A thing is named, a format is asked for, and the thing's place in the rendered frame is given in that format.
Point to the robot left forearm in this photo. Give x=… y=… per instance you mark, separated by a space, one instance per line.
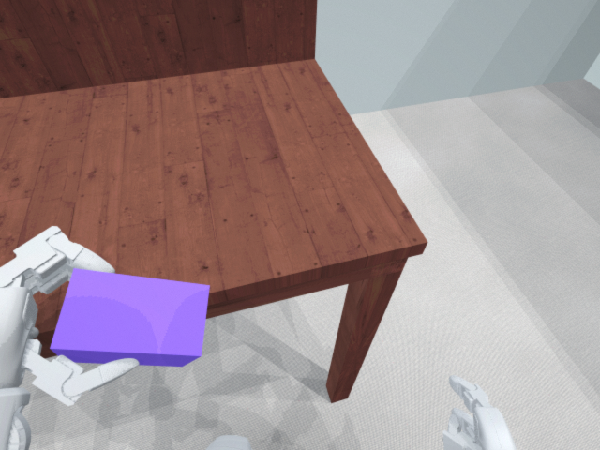
x=15 y=432

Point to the table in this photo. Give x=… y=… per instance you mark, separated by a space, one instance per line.
x=196 y=141

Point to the robot left hand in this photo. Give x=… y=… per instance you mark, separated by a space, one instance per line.
x=42 y=265

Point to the sponge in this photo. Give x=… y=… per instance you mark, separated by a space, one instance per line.
x=108 y=316

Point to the robot right hand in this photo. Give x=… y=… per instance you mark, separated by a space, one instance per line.
x=486 y=430

